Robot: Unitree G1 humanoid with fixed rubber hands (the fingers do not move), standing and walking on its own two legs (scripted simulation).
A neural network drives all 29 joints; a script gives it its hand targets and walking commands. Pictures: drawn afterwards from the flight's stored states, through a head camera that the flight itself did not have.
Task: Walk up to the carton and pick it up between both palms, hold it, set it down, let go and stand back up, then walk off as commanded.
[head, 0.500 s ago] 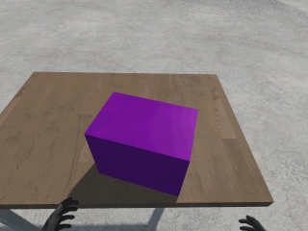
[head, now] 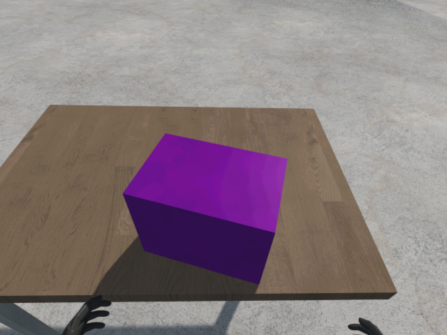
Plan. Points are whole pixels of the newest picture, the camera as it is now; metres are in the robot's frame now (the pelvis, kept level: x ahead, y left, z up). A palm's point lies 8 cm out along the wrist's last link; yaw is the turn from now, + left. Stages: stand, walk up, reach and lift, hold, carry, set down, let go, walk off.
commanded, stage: stand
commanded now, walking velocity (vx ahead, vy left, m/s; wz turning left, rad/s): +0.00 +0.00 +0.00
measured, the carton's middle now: (211, 207) +0.41 +0.03 -0.03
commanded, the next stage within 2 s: walk off in 1.16 s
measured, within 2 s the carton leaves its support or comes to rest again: neither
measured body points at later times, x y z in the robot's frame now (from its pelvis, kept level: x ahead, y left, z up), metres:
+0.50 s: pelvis +0.00 +0.00 +0.00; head -0.01 +0.01 +0.45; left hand +0.16 +0.27 -0.09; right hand +0.12 -0.28 -0.09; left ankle +0.00 +0.12 -0.74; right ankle +0.00 -0.10 -0.74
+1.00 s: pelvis -0.01 +0.00 +0.00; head -0.02 +0.00 +0.45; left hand +0.14 +0.27 -0.09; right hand +0.11 -0.29 -0.10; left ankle +0.00 +0.12 -0.74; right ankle +0.00 -0.10 -0.74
